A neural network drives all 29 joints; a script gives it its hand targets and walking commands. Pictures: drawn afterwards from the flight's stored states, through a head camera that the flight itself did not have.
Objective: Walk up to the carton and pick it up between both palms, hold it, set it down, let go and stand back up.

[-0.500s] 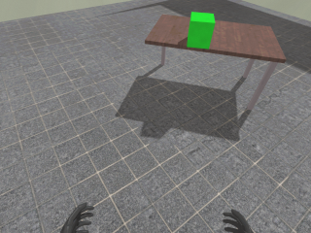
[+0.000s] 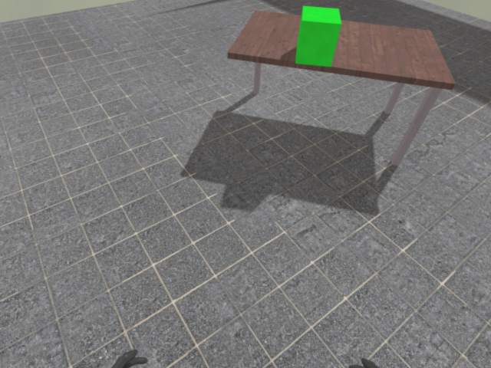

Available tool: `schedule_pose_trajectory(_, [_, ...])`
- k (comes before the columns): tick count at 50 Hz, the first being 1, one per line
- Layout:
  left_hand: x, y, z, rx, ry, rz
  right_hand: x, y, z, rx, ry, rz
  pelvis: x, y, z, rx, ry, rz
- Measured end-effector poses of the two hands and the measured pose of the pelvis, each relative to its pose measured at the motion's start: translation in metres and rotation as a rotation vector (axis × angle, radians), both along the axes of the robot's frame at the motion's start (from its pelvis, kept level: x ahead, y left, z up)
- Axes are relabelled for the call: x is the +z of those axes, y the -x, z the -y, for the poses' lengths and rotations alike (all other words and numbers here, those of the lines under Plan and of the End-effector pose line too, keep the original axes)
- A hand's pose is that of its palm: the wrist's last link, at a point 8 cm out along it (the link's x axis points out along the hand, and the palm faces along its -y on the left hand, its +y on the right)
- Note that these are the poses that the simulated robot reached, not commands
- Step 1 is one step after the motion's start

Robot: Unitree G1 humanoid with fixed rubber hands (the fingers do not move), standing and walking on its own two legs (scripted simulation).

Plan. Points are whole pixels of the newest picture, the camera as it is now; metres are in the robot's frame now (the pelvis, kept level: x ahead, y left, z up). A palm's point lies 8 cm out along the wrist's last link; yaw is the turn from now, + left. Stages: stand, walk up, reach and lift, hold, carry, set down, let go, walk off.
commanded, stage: stand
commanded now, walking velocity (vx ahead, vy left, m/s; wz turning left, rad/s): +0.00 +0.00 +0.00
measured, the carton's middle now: (316, 36) +1.58 -0.29 -0.10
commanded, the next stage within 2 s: walk up in 0.76 s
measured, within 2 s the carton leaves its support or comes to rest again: neither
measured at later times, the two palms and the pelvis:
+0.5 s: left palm out of the picture +0.11 +0.23 -0.11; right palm out of the picture +0.11 -0.22 -0.11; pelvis +0.01 +0.00 +0.00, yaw +0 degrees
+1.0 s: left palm out of the picture +0.08 +0.23 -0.12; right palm out of the picture +0.07 -0.23 -0.11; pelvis +0.01 +0.00 +0.01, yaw -1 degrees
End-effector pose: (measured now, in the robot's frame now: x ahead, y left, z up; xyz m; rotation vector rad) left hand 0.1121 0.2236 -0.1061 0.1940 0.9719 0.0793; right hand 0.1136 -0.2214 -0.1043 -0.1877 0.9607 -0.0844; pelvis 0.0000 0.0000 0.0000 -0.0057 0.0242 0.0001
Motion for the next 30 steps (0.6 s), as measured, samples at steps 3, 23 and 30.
schedule_pose_trajectory(3, [0.000, -0.002, -0.001, 0.006, 0.001, 0.006, 0.001, 0.000, 0.001, -0.001, 0.005, 0.002, 0.001, -0.001, 0.000, 0.000, 0.000, -0.001])
schedule_pose_trajectory(23, [-0.003, 0.003, -0.008, 0.035, -0.004, -0.042, -0.003, 0.003, -0.001, -0.020, 0.000, -0.039, 0.003, -0.011, -0.003, -0.001, 0.000, -0.005])
schedule_pose_trajectory(30, [-0.004, 0.003, -0.008, 0.045, -0.008, -0.046, -0.001, -0.002, 0.004, -0.032, 0.010, -0.031, 0.004, -0.014, -0.002, 0.000, -0.002, 0.003])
